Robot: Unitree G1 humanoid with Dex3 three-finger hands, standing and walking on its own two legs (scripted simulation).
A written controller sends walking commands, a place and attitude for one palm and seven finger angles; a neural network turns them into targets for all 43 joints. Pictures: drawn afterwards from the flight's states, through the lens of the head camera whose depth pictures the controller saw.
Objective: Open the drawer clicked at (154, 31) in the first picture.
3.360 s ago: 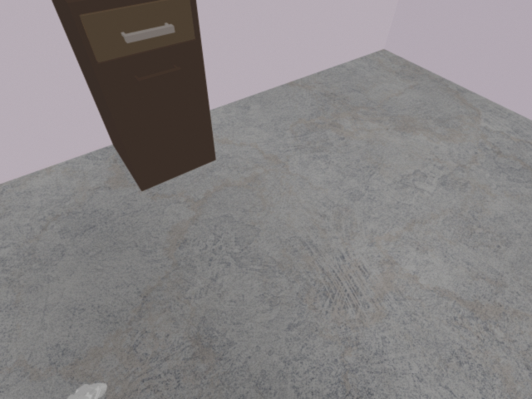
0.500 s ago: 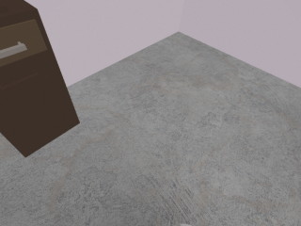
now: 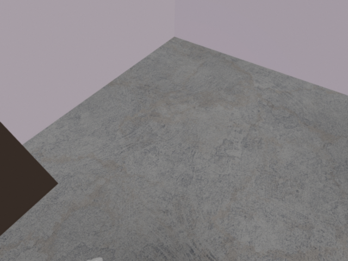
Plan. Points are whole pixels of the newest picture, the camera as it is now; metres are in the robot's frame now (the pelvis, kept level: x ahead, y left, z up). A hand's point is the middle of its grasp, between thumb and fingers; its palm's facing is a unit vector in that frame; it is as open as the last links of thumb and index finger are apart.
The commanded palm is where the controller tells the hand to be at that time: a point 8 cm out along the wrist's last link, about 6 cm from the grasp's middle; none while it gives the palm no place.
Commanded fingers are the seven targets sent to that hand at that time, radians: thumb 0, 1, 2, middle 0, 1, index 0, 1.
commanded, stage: walk to a spot facing it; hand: left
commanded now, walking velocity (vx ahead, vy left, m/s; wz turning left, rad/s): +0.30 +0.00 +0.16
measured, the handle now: out of the picture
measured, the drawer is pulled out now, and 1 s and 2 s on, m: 0.00 0.00 0.00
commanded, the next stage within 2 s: turn to face it in 0.08 s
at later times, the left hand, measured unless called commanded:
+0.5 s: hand (84, 248) +0.18 +0.25 -0.17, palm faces +0.21 -0.96 -0.16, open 7.4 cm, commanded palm none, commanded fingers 0.00 0.90 0.90 -0.20 -0.30 -0.20 -0.30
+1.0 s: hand (95, 235) +0.20 +0.22 -0.13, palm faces +0.45 -0.85 -0.28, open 7.4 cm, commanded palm none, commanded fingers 0.00 0.90 0.90 -0.20 -0.30 -0.20 -0.30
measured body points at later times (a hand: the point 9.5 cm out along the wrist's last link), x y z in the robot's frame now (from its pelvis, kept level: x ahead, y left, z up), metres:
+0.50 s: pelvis +0.16 +0.06 +0.01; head +0.20 +0.10 +0.46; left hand +0.17 +0.30 -0.16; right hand +0.26 -0.17 -0.13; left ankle +0.22 +0.15 -0.73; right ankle +0.15 -0.09 -0.64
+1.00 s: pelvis +0.20 +0.00 +0.01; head +0.24 -0.01 +0.46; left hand +0.18 +0.26 -0.11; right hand +0.38 -0.22 -0.14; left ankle +0.14 +0.13 -0.64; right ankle +0.24 -0.10 -0.73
